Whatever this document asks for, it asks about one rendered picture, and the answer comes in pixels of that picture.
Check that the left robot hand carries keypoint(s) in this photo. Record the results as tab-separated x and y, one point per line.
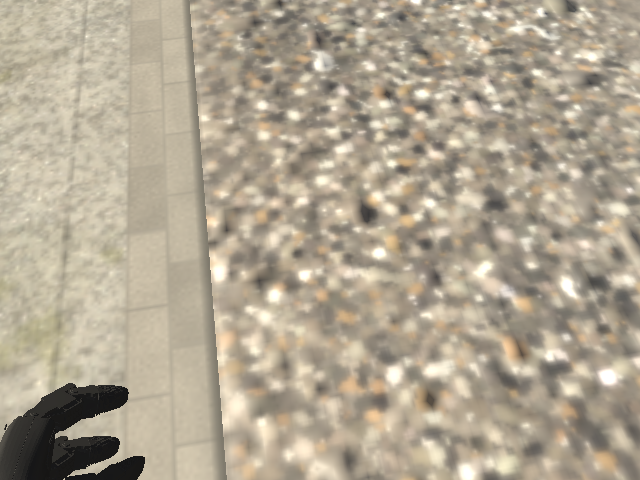
29	450

